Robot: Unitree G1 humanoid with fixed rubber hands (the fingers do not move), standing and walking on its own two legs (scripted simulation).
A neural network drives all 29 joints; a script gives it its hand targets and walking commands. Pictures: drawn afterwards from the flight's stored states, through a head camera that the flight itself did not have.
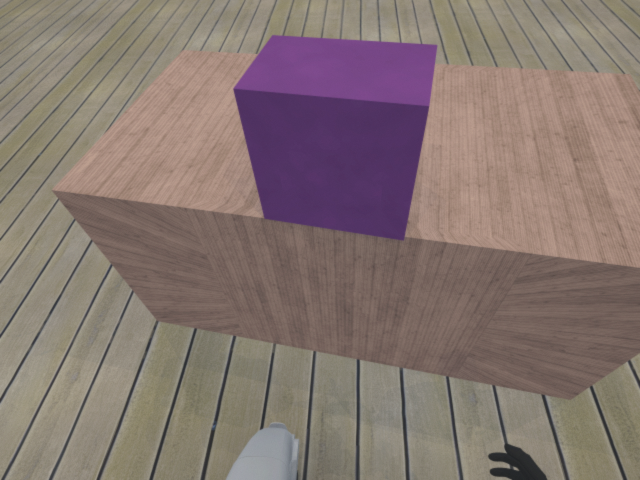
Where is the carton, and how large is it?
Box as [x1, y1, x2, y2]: [233, 35, 436, 240]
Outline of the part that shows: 272,35 233,88 264,218 403,240 428,110 436,45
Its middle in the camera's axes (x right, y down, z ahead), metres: +0.04 -0.19 +0.72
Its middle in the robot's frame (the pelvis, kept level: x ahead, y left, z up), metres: +0.66 +0.03 +0.03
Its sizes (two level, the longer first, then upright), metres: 0.290 0.186 0.291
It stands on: a pedestal, 0.66 m high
